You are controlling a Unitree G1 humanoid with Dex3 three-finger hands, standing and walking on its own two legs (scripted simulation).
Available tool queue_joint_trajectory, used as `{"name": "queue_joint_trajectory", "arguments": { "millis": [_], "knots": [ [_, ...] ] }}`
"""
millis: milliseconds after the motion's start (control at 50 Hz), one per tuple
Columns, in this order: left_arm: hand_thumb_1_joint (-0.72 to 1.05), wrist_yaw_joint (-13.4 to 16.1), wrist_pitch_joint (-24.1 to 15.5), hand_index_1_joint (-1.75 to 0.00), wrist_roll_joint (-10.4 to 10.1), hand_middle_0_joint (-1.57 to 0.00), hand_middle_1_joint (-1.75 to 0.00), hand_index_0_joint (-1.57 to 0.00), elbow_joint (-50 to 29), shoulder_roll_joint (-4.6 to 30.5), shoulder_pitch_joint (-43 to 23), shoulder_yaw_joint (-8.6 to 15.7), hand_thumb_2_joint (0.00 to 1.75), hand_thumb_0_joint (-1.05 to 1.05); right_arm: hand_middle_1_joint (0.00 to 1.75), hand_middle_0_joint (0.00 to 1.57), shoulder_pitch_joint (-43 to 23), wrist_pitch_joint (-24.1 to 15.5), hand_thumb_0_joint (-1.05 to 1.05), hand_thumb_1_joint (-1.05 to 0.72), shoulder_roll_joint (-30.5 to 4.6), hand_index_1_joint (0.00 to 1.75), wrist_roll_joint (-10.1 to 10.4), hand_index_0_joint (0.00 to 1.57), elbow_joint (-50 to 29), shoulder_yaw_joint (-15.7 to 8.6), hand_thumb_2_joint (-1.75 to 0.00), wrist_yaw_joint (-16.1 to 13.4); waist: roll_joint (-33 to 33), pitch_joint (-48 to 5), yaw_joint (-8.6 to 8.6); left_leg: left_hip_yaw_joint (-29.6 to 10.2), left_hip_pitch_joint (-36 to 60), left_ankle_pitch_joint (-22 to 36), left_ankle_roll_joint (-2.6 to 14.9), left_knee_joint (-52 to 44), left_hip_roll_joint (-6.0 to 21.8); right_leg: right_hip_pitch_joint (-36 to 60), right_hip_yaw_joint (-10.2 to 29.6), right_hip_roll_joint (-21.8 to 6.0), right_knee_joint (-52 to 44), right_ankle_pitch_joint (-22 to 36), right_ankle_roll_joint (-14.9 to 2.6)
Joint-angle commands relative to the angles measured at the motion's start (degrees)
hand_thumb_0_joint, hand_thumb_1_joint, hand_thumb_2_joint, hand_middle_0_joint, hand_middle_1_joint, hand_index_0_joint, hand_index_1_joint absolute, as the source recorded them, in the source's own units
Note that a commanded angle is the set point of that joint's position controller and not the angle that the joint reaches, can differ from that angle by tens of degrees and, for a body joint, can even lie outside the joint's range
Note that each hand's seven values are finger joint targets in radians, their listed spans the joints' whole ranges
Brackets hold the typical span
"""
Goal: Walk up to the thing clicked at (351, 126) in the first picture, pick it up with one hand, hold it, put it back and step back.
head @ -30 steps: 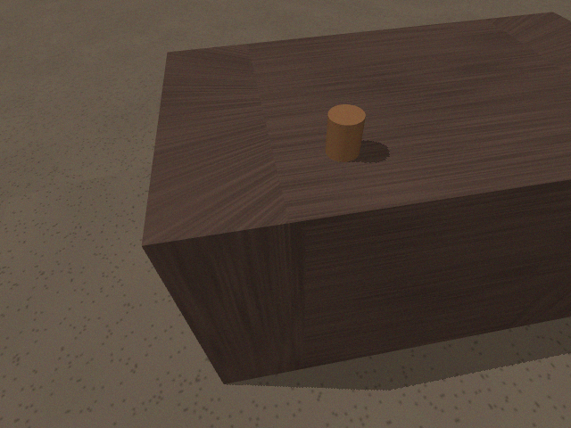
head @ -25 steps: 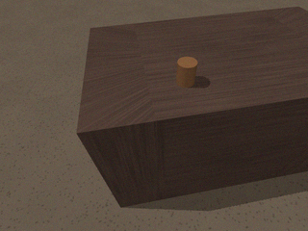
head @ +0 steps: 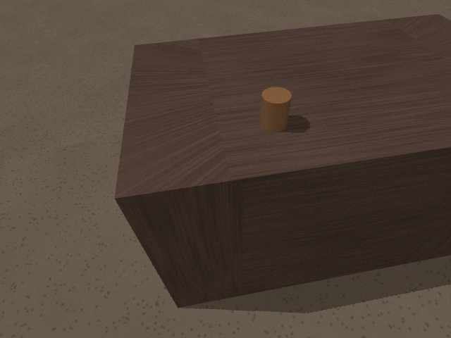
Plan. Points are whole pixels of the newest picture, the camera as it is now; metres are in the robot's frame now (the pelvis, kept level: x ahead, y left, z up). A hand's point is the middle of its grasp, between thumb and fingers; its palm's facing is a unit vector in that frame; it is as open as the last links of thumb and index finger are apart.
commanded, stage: stand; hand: right
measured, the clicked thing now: (274, 109) +0.62 -0.09 +0.06
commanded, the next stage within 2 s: walk up in 0.52 s
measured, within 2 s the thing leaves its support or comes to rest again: neither
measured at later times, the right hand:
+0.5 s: hand out of the picture +0.07 -0.25 -0.16, palm faces -0.03 +0.94 -0.34, open 7.4 cm
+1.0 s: hand out of the picture +0.16 -0.19 -0.15, palm faces -0.16 +0.89 -0.43, open 7.4 cm
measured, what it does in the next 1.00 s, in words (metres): steps on the spot: left foot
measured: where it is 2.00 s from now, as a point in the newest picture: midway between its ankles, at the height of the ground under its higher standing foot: outside the picture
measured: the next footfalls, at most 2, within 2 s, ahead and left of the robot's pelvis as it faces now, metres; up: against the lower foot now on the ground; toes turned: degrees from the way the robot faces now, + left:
left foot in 0.82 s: +0.09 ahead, +0.16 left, +0.00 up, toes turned +11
right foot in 1.18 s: +0.14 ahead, -0.11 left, +0.00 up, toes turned +11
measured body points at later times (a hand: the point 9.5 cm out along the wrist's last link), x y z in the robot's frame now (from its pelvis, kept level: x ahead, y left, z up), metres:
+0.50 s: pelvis +0.00 +0.00 +0.00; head +0.01 +0.00 +0.45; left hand +0.07 +0.30 -0.13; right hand +0.07 -0.30 -0.13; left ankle +0.00 +0.12 -0.75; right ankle -0.01 -0.12 -0.75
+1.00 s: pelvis +0.06 +0.07 -0.02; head +0.09 +0.10 +0.43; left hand +0.07 +0.40 -0.16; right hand +0.17 -0.23 -0.12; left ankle +0.10 +0.19 -0.75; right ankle +0.05 -0.08 -0.71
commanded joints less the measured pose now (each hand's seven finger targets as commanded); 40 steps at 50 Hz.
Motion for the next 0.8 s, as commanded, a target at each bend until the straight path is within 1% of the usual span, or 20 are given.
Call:
{"name": "queue_joint_trajectory", "arguments": {
  "millis": [0,60,100,160,480,500,520,540,560,580,600,620,640,660,680,700,720,740,760,780],
  "knots": [
    [0.9,0.7,-1.6,-0.3,0.1,-0.2,-0.3,-0.2,-3.4,12.0,-1.8,2.2,0.9,0.0,0.3,0.2,-1.9,-1.1,0.0,-0.9,-12.3,0.3,0.4,0.2,-3.4,-2.2,-0.9,-0.8,0.1,-4.7,0.27,-5.4,0.3,8.8,1.91,-2.3,7.3,1.8,5.5,-6.9,-2.9,8.5,-1.78],
    [0.9,0.7,-1.6,-0.3,0.1,-0.2,-0.3,-0.2,-3.4,12.3,-1.5,2.2,0.9,0.0,0.3,0.2,-2.1,-1.1,0.0,-0.9,-12.2,0.3,0.4,0.2,-3.5,-2.2,-0.9,-0.8,0.0,-4.8,0.26,-5.5,0.9,8.1,1.86,-2.3,7.3,1.3,5.4,-6.8,-3.0,7.3,-1.88],
    [0.9,0.7,-1.6,-0.3,0.1,-0.2,-0.3,-0.2,-3.5,12.1,-1.8,2.2,0.9,0.0,0.3,0.2,-1.5,-1.2,0.0,-0.9,-12.0,0.3,0.4,0.2,-3.4,-2.0,-0.9,-0.7,-0.4,-4.8,0.05,-5.2,0.1,9.2,2.0,-2.3,7.2,1.9,5.6,-7.0,-3.0,9.2,-1.82],
    [0.9,0.6,-1.5,-0.3,0.1,-0.2,-0.3,-0.2,-3.3,12.0,-1.2,2.2,0.9,0.0,0.3,0.2,-1.8,-1.2,0.0,-0.9,-12.3,0.3,0.4,0.2,-3.3,-2.1,-0.9,-0.7,0.4,-3.8,0.28,-5.4,0.3,7.1,1.74,-2.7,7.0,0.8,5.5,-6.7,-3.4,6.9,-1.81],
    [0.9,0.5,-1.4,-0.3,0.2,-0.2,-0.3,-0.2,-3.4,12.4,-0.9,2.3,0.9,0.0,0.3,0.2,-1.2,-1.3,0.0,-0.9,-12.4,0.3,0.3,0.2,-3.5,-1.9,-0.9,-0.8,-0.1,-4.4,0.28,-5.4,0.0,7.0,1.93,-2.9,7.2,1.3,5.9,-6.9,-3.2,6.7,-1.82],
    [0.9,0.1,-2.4,-0.3,0.6,-0.2,-0.3,-0.2,-5.2,16.0,1.9,5.1,0.9,0.0,0.3,0.2,2.5,-0.6,0.0,-0.9,-14.3,0.3,-0.3,0.2,-5.2,-4.1,-0.9,0.4,0.9,-7.2,1.59,-5.0,-4.2,-8.6,4.49,2.2,3.2,7.0,3.1,-4.1,0.5,-12.1,-3.52],
    [0.9,0.2,-2.4,-0.3,1.1,-0.2,-0.3,-0.2,-4.3,16.7,5.9,5.7,0.9,0.0,0.3,0.2,1.1,-0.1,0.0,-0.9,-14.1,0.3,-0.8,0.2,-6.1,-4.3,-0.9,0.9,-0.5,-3.9,3.5,-4.5,-13.8,-18.8,4.51,4.9,2.2,9.5,7.4,-6.5,-1.4,-21.9,-5.26],
    [0.9,0.2,-2.5,-0.3,1.6,-0.2,-0.3,-0.2,-4.2,19.0,9.3,6.9,0.9,0.0,0.3,0.2,-1.0,0.3,0.0,-0.9,-13.0,0.3,-1.2,0.2,-7.9,-4.4,-0.9,1.2,-5.7,-0.1,5.43,-1.3,-22.3,-20.9,3.7,12.7,-0.1,10.4,14.4,-11.7,-6.1,-30.9,-8.25],
    [0.9,0.4,-2.8,-0.3,2.0,-0.2,-0.3,-0.2,-5.9,20.9,9.1,8.1,0.9,0.0,0.3,0.2,-2.4,0.8,0.0,-0.9,-12.1,0.3,-1.9,0.2,-10.1,-4.6,-0.9,1.6,-11.0,4.2,6.5,-0.7,-28.6,-18.9,2.5,27.2,0.2,6.4,22.9,-21.1,-13.0,-34.1,-12.67],
    [0.9,0.5,-3.1,-0.3,2.3,-0.2,-0.3,-0.2,-8.6,20.9,7.2,8.4,0.9,0.0,0.3,0.2,-1.3,0.9,0.0,-0.9,-12.8,0.3,-2.3,0.2,-11.2,-5.1,-0.9,1.8,-7.7,6.9,5.52,-4.0,-30.4,-17.2,1.91,31.7,3.3,3.0,25.3,-24.9,-13.9,-31.4,-15.47],
    [0.9,0.7,-3.4,-0.3,2.0,-0.2,-0.3,-0.2,-10.1,19.2,5.0,8.1,0.9,0.0,0.3,0.2,1.3,0.7,0.0,-0.9,-13.8,0.3,-1.9,0.2,-10.9,-5.5,-0.9,2.2,-4.4,6.6,3.7,-5.8,-29.8,-15.4,1.67,34.2,5.3,2.6,23.5,-24.7,-13.1,-25.2,-16.39],
    [0.9,0.7,-3.8,-0.3,1.9,-0.2,-0.3,-0.2,-11.0,17.9,4.2,7.9,0.9,0.0,0.3,0.2,2.9,0.4,0.0,-0.9,-13.8,0.3,-1.6,0.2,-11.3,-6.0,-0.9,2.5,-3.1,6.0,2.57,-6.1,-28.5,-14.3,1.07,31.9,6.6,3.3,18.4,-22.3,-11.9,-19.6,-15.16],
    [0.9,0.5,-3.9,-0.3,1.9,-0.2,-0.3,-0.2,-11.6,17.7,3.9,7.8,0.9,0.0,0.3,0.2,3.3,0.2,0.0,-0.9,-13.4,0.3,-1.5,0.2,-11.9,-6.2,-0.9,2.9,-4.3,4.9,2.18,-4.8,-27.1,-14.0,0.65,29.5,6.7,3.9,13.9,-19.8,-11.0,-15.7,-13.86],
    [0.9,0.2,-4.0,-0.3,2.0,-0.2,-0.3,-0.2,-12.8,18.0,2.7,7.8,0.9,0.0,0.3,0.2,4.3,-0.1,0.0,-0.9,-13.0,0.3,-1.5,0.2,-12.2,-6.2,-0.9,3.2,-6.9,4.3,1.73,-3.3,-23.5,-13.6,0.21,26.8,6.9,2.0,10.1,-18.5,-9.6,-11.7,-12.94],
    [0.9,-0.2,-3.9,-0.3,2.0,-0.2,-0.3,-0.2,-13.8,17.4,2.0,7.5,0.9,0.0,0.3,0.2,5.0,-0.3,0.0,-0.9,-12.1,0.3,-1.5,0.2,-12.3,-6.1,-0.9,3.3,-7.8,3.6,1.42,-1.3,-18.5,-12.9,-0.04,23.4,6.0,-1.2,6.5,-16.5,-7.9,-9.4,-11.93],
    [0.9,-0.5,-3.6,-0.3,2.2,-0.2,-0.3,-0.2,-14.7,17.1,1.2,7.2,0.9,0.0,0.3,0.2,5.8,-0.5,0.0,-0.9,-11.7,0.3,-1.3,0.2,-12.6,-6.3,-0.9,3.4,-9.5,2.8,0.87,0.0,-15.0,-11.1,0.15,19.5,5.0,-2.5,3.7,-15.0,-5.1,-4.5,-10.85],
    [0.9,-0.7,-3.1,-0.3,1.9,-0.2,-0.3,-0.2,-14.9,16.7,1.2,7.0,0.9,0.0,0.3,0.2,7.5,-0.8,0.0,-0.9,-11.3,0.3,-1.1,0.2,-12.2,-6.4,-0.9,3.1,-9.6,1.3,0.36,2.2,-11.4,-6.2,-0.26,15.6,3.5,-3.4,0.7,-13.2,-0.5,1.2,-9.69],
    [0.9,-0.8,-2.4,-0.3,1.5,-0.2,-0.3,-0.2,-15.2,16.5,0.4,6.9,0.9,0.0,0.3,0.2,10.4,-1.0,0.0,-0.9,-10.9,0.3,-1.0,0.2,-11.2,-6.6,-0.9,2.6,-9.0,-0.1,-1.3,4.3,-5.1,1.2,-0.14,11.9,2.1,-6.9,-2.0,-11.9,4.7,2.1,-8.22],
    [0.9,-0.9,-1.5,-0.3,1.2,-0.2,-0.3,-0.2,-15.6,14.6,1.0,6.3,0.9,0.0,0.3,0.2,13.5,-1.3,0.0,-0.9,-11.4,0.3,-1.0,0.2,-9.9,-7.1,-0.9,1.8,-5.1,-1.6,-2.18,5.9,0.0,4.5,-0.31,9.5,-0.5,-9.2,-4.5,-9.0,11.9,0.6,-6.56],
    [0.9,-0.9,-0.7,-0.3,0.9,-0.2,-0.3,-0.2,-15.5,11.5,4.0,5.4,0.9,0.0,0.3,0.2,15.4,-1.7,0.0,-0.9,-14.3,0.3,-1.3,0.2,-9.4,-7.8,-0.9,1.1,2.7,-3.6,-2.46,1.6,4.4,4.4,1.27,7.2,1.6,-12.7,-6.9,-6.2,21.1,-5.3,-4.54]
  ]
}}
